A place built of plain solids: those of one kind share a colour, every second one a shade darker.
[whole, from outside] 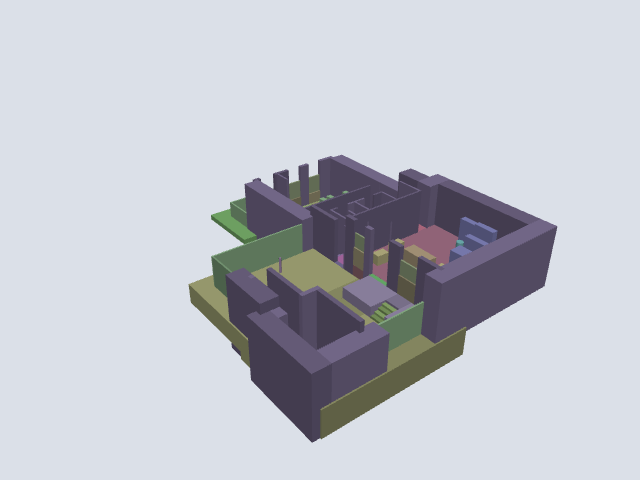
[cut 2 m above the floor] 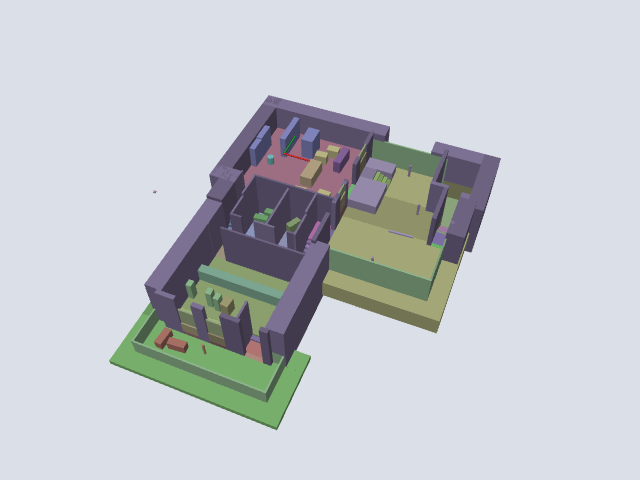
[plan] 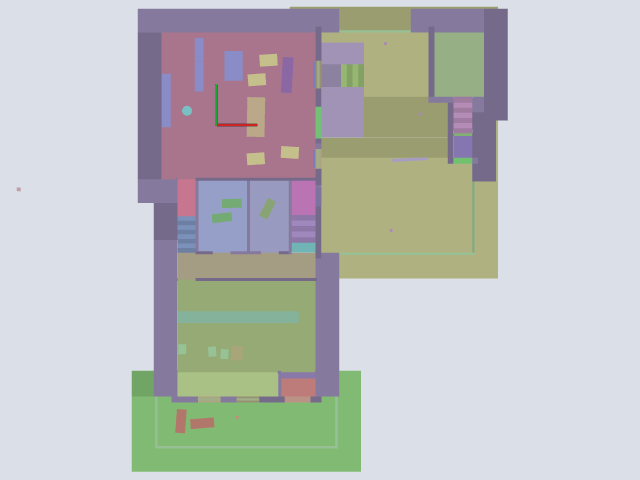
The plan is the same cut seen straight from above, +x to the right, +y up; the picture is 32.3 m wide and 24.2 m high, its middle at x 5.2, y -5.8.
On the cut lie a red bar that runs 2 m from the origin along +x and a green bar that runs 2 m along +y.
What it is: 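A small town's post office; a public office behind a porch, a corridor and offices, a sorting office with a loading bank on its yard, a side passage up to the yard and a boiler cellar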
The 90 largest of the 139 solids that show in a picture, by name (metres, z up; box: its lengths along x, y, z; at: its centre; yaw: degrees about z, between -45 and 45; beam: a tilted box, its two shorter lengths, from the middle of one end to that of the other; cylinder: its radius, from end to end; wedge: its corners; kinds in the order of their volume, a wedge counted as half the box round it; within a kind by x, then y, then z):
{
 "wall_plaster_1": {"box": [1.2, 9.8, 3.6], "at": [-3.39, 0.96, 3.51]},
 "wall_plaster_2": {"box": [2.0, 1.2, 3.6], "at": [-2.99, -3.34, 3.51]},
 "wall_plaster_3": {"box": [1.2, 10.29, 4.23], "at": [-2.59, -8.54, 1.72]},
 "wall_plaster_4": {"box": [1.2, 3.06, 5.4], "at": [-2.59, -4.27, 2.61]},
 "wall_plaster_5": {"box": [1.33, 0.3, 4.23], "at": [-1.62, -13.84, 1.72]},
 "wall_plaster_6": {"box": [0.15, 1.99, 3.92], "at": [-1.0, -5.52, 1.87]},
 "wall_plaster_7": {"box": [0.15, 2.01, 5.4], "at": [-1.0, -3.67, 2.61]},
 "wall_plaster_8": {"box": [0.87, 0.15, 3.92], "at": [-0.64, -6.44, 1.87]},
 "wall_plaster_9": {"box": [0.8, 0.3, 4.23], "at": [0.59, -13.84, 1.72]},
 "wall_plaster_10": {"box": [10.16, 1.2, 4.38], "at": [1.09, 5.26, 3.12]},
 "wall_plaster_11": {"box": [4.85, 0.15, 5.4], "at": [1.35, -2.74, 2.61]},
 "wall_plaster_12": {"box": [1.53, 0.15, 3.92], "at": [1.46, -6.44, 1.87]},
 "wall_plaster_13": {"box": [0.15, 3.85, 3.92], "at": [1.6, -4.59, 1.87]},
 "wall_plaster_14": {"box": [6.12, 0.15, 3.92], "at": [1.98, -7.79, 1.87]},
 "wall_plaster_15": {"box": [1.28, 0.3, 4.23], "at": [2.78, -13.84, 1.72]},
 "wall_plaster_16": {"box": [0.15, 1.37, 4.23], "at": [3.17, -13.08, 1.72]},
 "wall_plaster_17": {"box": [0.15, 2.05, 3.92], "at": [3.7, -5.49, 1.87]},
 "wall_plaster_18": {"box": [0.15, 1.95, 4.62], "at": [3.7, -3.64, 2.22]},
 "wall_plaster_19": {"box": [1.43, 0.15, 5.4], "at": [4.33, -2.74, 2.61]},
 "wall_plaster_20": {"box": [0.55, 0.3, 4.23], "at": [5.0, -13.84, 1.72]},
 "wall_plaster_21": {"box": [0.3, 2.5, 4.62], "at": [5.12, -5.49, 2.22]},
 "wall_plaster_22": {"box": [0.3, 0.72, 4.62], "at": [5.12, -4.48, 2.22]},
 "wall_plaster_23": {"box": [0.3, 0.72, 3.6], "at": [5.12, -2.8, 2.73]},
 "wall_plaster_24": {"box": [0.3, 0.83, 4.38], "at": [5.12, -2.62, 3.12]},
 "wall_plaster_25": {"box": [0.3, 0.53, 4.38], "at": [5.12, -0.94, 3.12]},
 "wall_plaster_26": {"box": [0.3, 0.92, 4.38], "at": [5.12, 1.38, 3.12]},
 "wall_plaster_27": {"box": [0.3, 1.22, 4.38], "at": [5.12, 3.85, 3.12]},
 "wall_plaster_28": {"box": [0.3, 1.1, 4.38], "at": [5.12, 4.41, 3.12]},
 "wall_plaster_29": {"box": [1.2, 2.42, 4.23], "at": [5.57, -12.48, 1.72]},
 "wall_plaster_30": {"box": [1.2, 7.23, 4.23], "at": [5.57, -10.05, 1.72]},
 "wall_plaster_31": {"box": [0.3, 3.84, 5.18], "at": [10.82, 3.04, 1.94]},
 "wall_plaster_32": {"box": [1.27, 0.3, 5.18], "at": [11.3, 1.27, 1.94]},
 "wall_plaster_33": {"box": [0.3, 1.7, 5.18], "at": [11.79, -1.11, 1.94]},
 "wall_plaster_34": {"box": [0.3, 2.28, 5.18], "at": [11.79, 0.28, 1.94]},
 "wall_plaster_35": {"box": [4.9, 1.2, 4.48], "at": [12.22, 5.26, 1.59]},
 "wall_plaster_36": {"box": [1.2, 3.5, 5.18], "at": [13.47, -1.11, 1.94]},
 "wall_plaster_37": {"box": [1.8, 1.2, 4.48], "at": [13.77, 0.82, 1.59]},
 "wall_plaster_38": {"box": [1.2, 5.64, 4.48], "at": [14.07, 3.04, 1.59]},
 "yard_yardp_asphalt_1": {"box": [6.0, 0.5, 1.98], "at": [7.97, 4.41, 0.34]},
 "yard_yardp_asphalt_2": {"box": [6.97, 1.02, 1.98], "at": [8.45, -1.15, 0.34]},
 "yard_yardp_asphalt_3": {"box": [10.5, 1.3, 1.98], "at": [8.92, 5.31, 0.34]},
 "yard_yardp_asphalt_4": {"box": [3.55, 2.74, 1.98], "at": [9.2, 2.79, 0.34]},
 "yard_yardp_asphalt_5": {"box": [9.2, 6.08, 1.42], "at": [9.57, -4.7, 0.62]},
 "yard_yardp_asphalt_6": {"box": [4.52, 2.06, 1.98], "at": [9.68, 0.39, 0.34]},
 "yard_yardp_asphalt_7": {"box": [1.3, 3.08, 1.98], "at": [13.52, -0.12, 0.34]},
 "floor_sortp_asphalt_1": {"box": [7.76, 7.4, 2.2], "at": [1.09, 0.96, 1.01]},
 "floor_publicp_tile_1": {"box": [5.16, 1.22, 0.71], "at": [0.59, -13.08, -0.04]},
 "floor_publicp_tile_2": {"box": [6.96, 4.68, 0.71], "at": [1.49, -10.13, -0.04]},
 "yard_forep_stone_1": {"box": [2.3, 1.3, 0.4], "at": [-3.14, -13.04, -0.2]},
 "yard_forep_stone_2": {"box": [11.56, 3.8, 0.4], "at": [1.49, -15.59, -0.2]},
 "yard_forep_stone_3": {"box": [2.3, 1.3, 0.4], "at": [6.12, -13.04, -0.2]},
 "floor_bank_asphalt_1": {"box": [1.29, 1.15, 1.18], "at": [5.62, 2.49, 1.52]},
 "floor_bank_asphalt_2": {"box": [2.45, 2.56, 1.18], "at": [6.2, 0.64, 1.52]},
 "floor_bank_asphalt_3": {"box": [2.45, 1.09, 1.18], "at": [6.2, 3.61, 1.52]},
 "fence_metal_1": {"box": [0.12, 2.74, 1.65], "at": [-3.05, -14.94, 0.42]},
 "fence_metal_2": {"box": [9.2, 0.12, 1.65], "at": [1.49, -16.25, 0.42]},
 "fence_metal_3": {"box": [0.12, 2.74, 1.65], "at": [6.03, -14.94, 0.42]},
 "fence_metal_4": {"box": [6.24, 0.12, 4.18], "at": [7.97, 4.72, 1.44]},
 "fence_metal_5": {"box": [8.02, 0.12, 3.62], "at": [8.98, -6.5, 1.72]},
 "fence_metal_6": {"box": [0.12, 5.02, 2.6], "at": [12.93, -4.05, 2.23]},
 "frame_1": {"box": [0.45, 1.2, 1.75], "at": [-2.54, 0.48, 2.98]},
 "frame_2": {"box": [0.45, 1.5, 1.85], "at": [-2.54, 1.83, 3.04]},
 "frame_3": {"box": [0.45, 1.5, 1.8], "at": [-0.89, 2.43, 3.01]},
 "frame_4": {"box": [0.45, 1.2, 1.8], "at": [-0.89, 3.78, 3.01]},
 "frame_5": {"box": [0.92, 1.5, 1.75], "at": [0.84, 2.98, 2.98]},
 "stair_back_tile_1": {"box": [0.91, 1.61, 0.45], "at": [-1.53, -5.4, 0.48]},
 "stair_back_tile_2": {"box": [0.91, 1.38, 0.65], "at": [-1.53, -5.29, 0.58]},
 "stair_back_tile_3": {"box": [0.91, 1.15, 0.85], "at": [-1.53, -5.17, 0.69]},
 "stair_back_tile_4": {"box": [0.91, 0.92, 1.05], "at": [-1.53, -5.06, 0.79]},
 "stair_back_tile_5": {"box": [0.91, 0.69, 1.25], "at": [-1.53, -4.94, 0.89]},
 "stair_back_tile_6": {"box": [0.91, 0.46, 1.45], "at": [-1.53, -4.83, 0.98]},
 "floor_asphalt_1": {"box": [0.98, 1.86, 2.2], "at": [-1.5, -3.67, 1.01]},
 "floor_officep_floorboards_1": {"box": [2.6, 3.7, 0.4], "at": [0.3, -4.59, 0.11]},
 "floor_cor1p_concrete_1": {"box": [6.96, 1.35, 0.4], "at": [1.49, -7.11, 0.11]},
 "counter_main_1": {"box": [6.12, 0.6, 1.02], "at": [1.07, -9.69, 0.82]},
 "floor_pas1p_concrete_1": {"box": [1.27, 1.8, 1.42], "at": [4.33, -3.64, 0.62]},
 "floor_boilerp_stone_1": {"box": [2.5, 3.24, 0.4], "at": [12.22, 3.04, -0.45]},
 "floor_kitchenp_floorboards_1": {"box": [2.1, 3.7, 0.4], "at": [2.65, -4.59, 0.11]},
 "floor_cel0p_concrete_1": {"box": [0.93, 1.1, 1.98], "at": [12.4, -1.11, 0.34]},
 "cabinet_office_1": {"box": [1.0, 0.45, 1.91], "at": [0.26, -4.67, 1.27], "yaw": 6.4},
 "cabinet_office_2": {"box": [1.0, 0.45, 1.92], "at": [0.76, -3.95, 1.27], "yaw": 1.2},
 "ftable_sort_1": {"box": [0.9, 2.0, 0.89], "at": [1.97, 0.4, 2.56], "yaw": -1.1},
 "stair_side_brick_1": {"box": [1.2, 1.12, 0.39], "at": [4.37, -5.1, 0.46]},
 "stair_side_brick_2": {"box": [1.2, 0.84, 0.56], "at": [4.37, -4.96, 0.54]},
 "stair_side_brick_3": {"box": [1.2, 0.56, 0.73], "at": [4.37, -4.82, 0.62]},
 "dropbag_sort_1": {"box": [0.55, 1.8, 1.01], "at": [3.55, 2.52, 2.62], "yaw": -3.4},
 "floor_pas0p_concrete_1": {"box": [1.27, 1.9, 0.4], "at": [4.33, -5.49, 0.11]},
 "floor_porchp_stone_1": {"box": [1.8, 1.22, 0.4], "at": [4.07, -13.08, -0.2]},
 "cabinet_kitchen_1": {"box": [0.45, 1.0, 1.86], "at": [2.56, -4.22, 1.24], "yaw": -27.2},
 "sillw_win_plaster_1": {"box": [0.3, 1.4, 1.3], "at": [5.12, 2.54, 2.76]}
}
